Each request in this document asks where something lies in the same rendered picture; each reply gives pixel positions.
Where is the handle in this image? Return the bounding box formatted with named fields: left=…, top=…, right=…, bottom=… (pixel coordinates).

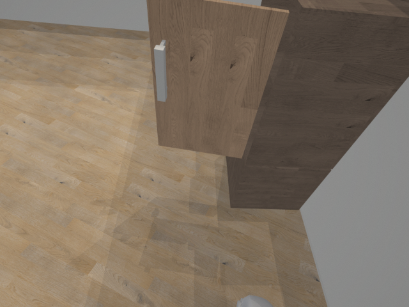
left=154, top=40, right=167, bottom=102

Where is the cupboard door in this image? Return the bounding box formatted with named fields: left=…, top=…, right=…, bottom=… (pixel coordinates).
left=146, top=0, right=289, bottom=158

